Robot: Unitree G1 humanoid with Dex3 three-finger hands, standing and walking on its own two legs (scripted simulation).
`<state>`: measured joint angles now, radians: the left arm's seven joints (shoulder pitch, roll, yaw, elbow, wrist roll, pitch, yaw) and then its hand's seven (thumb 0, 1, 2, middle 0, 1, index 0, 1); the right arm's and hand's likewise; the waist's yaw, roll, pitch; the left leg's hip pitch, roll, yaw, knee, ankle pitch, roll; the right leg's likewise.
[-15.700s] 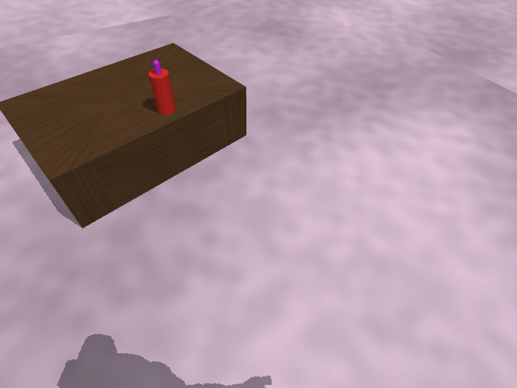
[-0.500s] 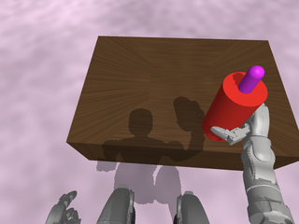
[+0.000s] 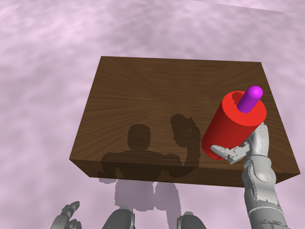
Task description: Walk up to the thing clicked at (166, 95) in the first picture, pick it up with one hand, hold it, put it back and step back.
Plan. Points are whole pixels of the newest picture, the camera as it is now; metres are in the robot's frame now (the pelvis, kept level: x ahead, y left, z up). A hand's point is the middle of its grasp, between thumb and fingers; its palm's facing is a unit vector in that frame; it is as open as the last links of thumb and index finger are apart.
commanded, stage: lift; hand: right
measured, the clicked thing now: (232, 123) +0.36 -0.16 +0.07
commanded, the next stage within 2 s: hold in 0.36 s
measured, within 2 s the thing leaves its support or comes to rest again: neither
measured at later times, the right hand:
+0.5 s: hand (236, 132) +0.35 -0.18 +0.05, palm faces +0.12 +0.99 +0.00, open 11.9 cm
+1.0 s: hand (239, 132) +0.34 -0.18 +0.07, palm faces +0.12 +0.99 -0.01, open 11.9 cm
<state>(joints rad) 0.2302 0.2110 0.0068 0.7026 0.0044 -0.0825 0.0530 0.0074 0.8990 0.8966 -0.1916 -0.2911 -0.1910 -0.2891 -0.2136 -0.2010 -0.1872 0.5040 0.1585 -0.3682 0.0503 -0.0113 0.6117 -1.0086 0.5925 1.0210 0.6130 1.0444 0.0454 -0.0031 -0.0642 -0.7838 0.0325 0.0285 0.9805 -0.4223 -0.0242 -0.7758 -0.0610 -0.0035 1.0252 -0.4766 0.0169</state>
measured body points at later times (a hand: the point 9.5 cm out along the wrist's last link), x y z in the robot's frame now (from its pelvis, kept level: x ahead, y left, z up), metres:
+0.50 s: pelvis +0.01 -0.01 +0.02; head +0.07 -0.02 +0.46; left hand +0.13 +0.24 -0.09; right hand +0.34 -0.23 +0.06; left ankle +0.03 +0.14 -0.67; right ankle +0.01 -0.13 -0.67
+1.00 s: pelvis +0.01 -0.01 +0.03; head +0.06 -0.02 +0.48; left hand +0.14 +0.24 -0.08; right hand +0.33 -0.23 +0.07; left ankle +0.03 +0.14 -0.67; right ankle +0.01 -0.13 -0.67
